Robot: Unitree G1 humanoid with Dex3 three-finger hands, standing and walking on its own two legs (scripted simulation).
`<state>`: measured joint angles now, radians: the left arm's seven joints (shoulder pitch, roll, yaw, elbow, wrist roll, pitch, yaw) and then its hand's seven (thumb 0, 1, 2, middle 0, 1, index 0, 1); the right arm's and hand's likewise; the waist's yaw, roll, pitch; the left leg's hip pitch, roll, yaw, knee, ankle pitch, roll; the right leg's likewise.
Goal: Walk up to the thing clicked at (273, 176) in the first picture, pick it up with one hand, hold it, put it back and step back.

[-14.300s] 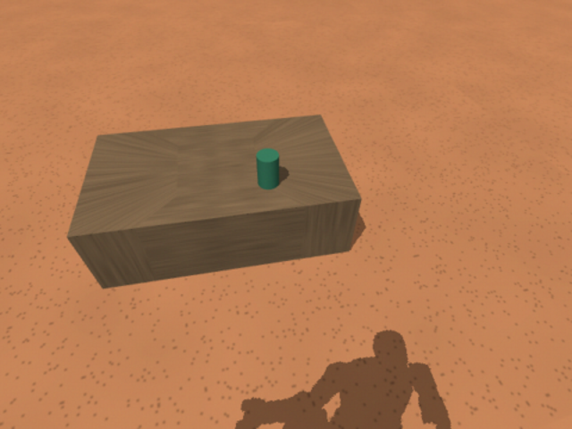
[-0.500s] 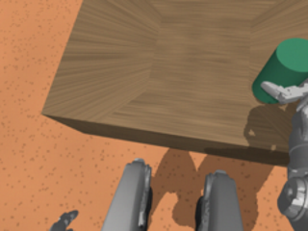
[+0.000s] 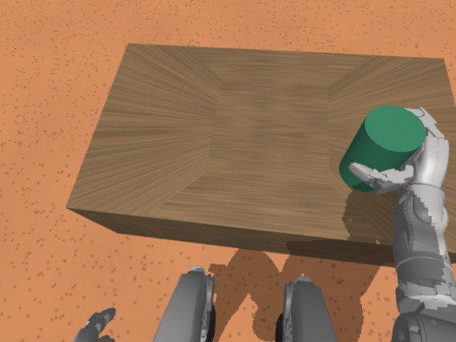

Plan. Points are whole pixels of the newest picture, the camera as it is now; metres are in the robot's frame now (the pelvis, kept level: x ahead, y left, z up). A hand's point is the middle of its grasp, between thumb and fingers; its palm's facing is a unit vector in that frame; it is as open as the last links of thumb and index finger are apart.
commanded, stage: lift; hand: right
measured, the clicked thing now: (376, 152) +0.45 -0.20 +0.00
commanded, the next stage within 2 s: hold in 1.24 s
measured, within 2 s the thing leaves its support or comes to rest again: neither
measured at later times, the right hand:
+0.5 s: hand (410, 153) +0.40 -0.19 +0.10, palm faces +0.23 +0.97 -0.04, open 11.5 cm
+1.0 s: hand (421, 145) +0.39 -0.18 +0.14, palm faces +0.23 +0.97 -0.03, open 11.5 cm
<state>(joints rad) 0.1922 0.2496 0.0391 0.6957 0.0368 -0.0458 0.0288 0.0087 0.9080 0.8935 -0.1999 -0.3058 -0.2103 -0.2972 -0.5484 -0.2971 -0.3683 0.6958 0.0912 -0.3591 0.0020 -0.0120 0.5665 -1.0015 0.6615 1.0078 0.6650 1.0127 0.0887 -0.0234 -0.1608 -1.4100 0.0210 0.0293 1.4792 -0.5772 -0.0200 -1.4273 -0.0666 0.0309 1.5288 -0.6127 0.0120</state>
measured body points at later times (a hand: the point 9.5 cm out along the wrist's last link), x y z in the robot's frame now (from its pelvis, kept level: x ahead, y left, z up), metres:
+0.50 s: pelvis +0.02 +0.00 +0.09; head +0.12 -0.01 +0.53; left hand +0.14 +0.26 -0.03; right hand +0.38 -0.24 +0.11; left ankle +0.05 +0.14 -0.56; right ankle +0.04 -0.13 -0.56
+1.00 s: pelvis +0.04 +0.00 +0.12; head +0.12 -0.01 +0.56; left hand +0.15 +0.25 +0.00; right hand +0.37 -0.24 +0.14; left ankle +0.05 +0.14 -0.56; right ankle +0.04 -0.13 -0.56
